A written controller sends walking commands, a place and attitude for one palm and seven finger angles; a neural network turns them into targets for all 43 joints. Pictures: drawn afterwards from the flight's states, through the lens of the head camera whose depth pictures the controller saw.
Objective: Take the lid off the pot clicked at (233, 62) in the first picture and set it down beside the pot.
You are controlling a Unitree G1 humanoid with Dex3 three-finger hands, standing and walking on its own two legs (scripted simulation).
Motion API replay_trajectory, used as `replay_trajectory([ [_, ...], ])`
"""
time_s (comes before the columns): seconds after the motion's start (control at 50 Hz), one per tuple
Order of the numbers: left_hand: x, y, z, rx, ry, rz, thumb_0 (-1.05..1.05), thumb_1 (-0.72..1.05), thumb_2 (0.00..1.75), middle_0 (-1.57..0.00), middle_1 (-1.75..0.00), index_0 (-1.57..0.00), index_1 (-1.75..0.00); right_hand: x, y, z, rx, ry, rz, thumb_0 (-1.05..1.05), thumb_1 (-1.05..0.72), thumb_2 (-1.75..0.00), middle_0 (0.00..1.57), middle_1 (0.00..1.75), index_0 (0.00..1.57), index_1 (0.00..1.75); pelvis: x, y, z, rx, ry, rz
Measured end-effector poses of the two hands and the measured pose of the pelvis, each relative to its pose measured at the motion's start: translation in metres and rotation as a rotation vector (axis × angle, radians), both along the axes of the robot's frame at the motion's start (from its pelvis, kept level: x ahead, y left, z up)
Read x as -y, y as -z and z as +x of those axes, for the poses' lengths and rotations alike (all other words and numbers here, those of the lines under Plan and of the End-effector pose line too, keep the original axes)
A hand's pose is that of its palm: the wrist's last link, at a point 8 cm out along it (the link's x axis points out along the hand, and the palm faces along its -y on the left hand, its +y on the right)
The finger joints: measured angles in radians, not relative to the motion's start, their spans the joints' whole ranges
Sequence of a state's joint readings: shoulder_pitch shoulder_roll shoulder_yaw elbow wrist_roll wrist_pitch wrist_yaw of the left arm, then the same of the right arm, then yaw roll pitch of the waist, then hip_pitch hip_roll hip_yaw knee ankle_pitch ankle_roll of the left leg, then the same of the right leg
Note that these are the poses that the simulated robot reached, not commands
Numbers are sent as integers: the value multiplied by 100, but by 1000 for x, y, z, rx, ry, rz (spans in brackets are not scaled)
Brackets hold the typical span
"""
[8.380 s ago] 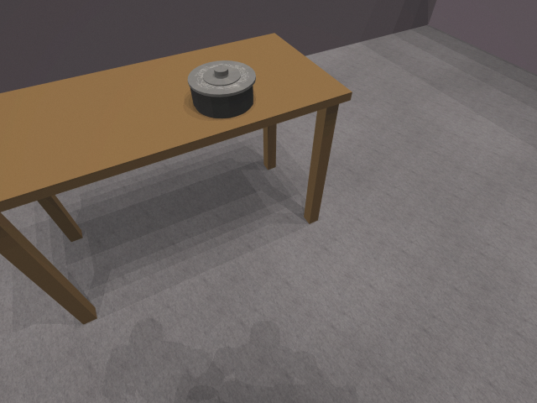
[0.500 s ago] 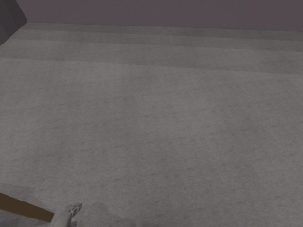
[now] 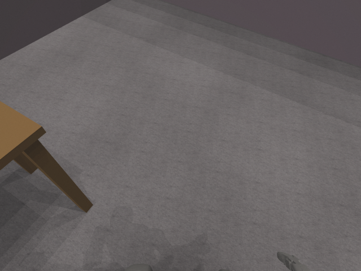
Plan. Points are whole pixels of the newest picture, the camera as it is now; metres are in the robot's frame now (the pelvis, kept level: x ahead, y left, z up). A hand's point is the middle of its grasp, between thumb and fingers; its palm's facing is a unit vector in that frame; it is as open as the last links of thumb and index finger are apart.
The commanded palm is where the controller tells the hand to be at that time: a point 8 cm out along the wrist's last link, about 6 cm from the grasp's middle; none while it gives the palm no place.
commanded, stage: turn to face it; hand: left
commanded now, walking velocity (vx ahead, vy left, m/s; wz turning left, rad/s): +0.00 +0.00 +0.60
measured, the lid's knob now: out of the picture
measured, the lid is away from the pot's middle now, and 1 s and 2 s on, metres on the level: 0.00 0.00 0.00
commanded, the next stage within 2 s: take the last steps up to it in 1.68 s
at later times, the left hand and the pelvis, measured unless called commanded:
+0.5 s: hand out of the picture +0.07 +0.19 -0.12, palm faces +0.30 -0.90 -0.31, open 7.4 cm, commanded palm none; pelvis +0.02 -0.04 +0.01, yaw +18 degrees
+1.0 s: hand out of the picture -0.07 +0.22 -0.15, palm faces +0.60 -0.75 -0.27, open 7.4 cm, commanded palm none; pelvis +0.01 -0.01 +0.02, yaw +36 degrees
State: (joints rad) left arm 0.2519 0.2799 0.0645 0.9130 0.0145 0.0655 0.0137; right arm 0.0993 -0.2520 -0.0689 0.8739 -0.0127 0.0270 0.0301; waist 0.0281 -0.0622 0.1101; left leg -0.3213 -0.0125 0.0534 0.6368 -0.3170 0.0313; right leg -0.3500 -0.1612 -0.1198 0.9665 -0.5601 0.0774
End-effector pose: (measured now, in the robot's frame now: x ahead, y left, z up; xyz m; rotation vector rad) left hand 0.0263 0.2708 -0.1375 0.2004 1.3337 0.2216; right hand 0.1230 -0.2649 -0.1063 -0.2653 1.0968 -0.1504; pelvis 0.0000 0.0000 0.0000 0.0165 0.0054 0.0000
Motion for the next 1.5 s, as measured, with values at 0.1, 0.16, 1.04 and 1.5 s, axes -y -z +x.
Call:
replay_trajectory([
  [0.1,-12,-14,9,52,-49,5,0,91,90,-20,-29,-20,-30,-19,-11,9,-9,-52,-5,1,-90,-90,20,30,20,30,-5,-13,4,2,-61,-25],
  [0.16,-13,-24,19,108,-64,10,0,91,90,-20,-29,-20,-30,-25,-10,10,-32,-78,11,1,-90,-90,21,30,20,30,-5,-17,6,4,-96,-29],
  [1.04,18,-28,-124,128,-610,51,0,91,90,-20,-29,-20,-30,-108,-4,108,-61,-610,12,1,-90,-90,21,30,20,30,8,-16,7,19,-651,-19],
  [1.5,124,-49,-149,129,-846,94,0,90,90,-20,-30,-21,-30,-94,18,154,-200,-819,9,1,-91,-90,20,30,20,30,54,-22,33,6,-932,47],
])
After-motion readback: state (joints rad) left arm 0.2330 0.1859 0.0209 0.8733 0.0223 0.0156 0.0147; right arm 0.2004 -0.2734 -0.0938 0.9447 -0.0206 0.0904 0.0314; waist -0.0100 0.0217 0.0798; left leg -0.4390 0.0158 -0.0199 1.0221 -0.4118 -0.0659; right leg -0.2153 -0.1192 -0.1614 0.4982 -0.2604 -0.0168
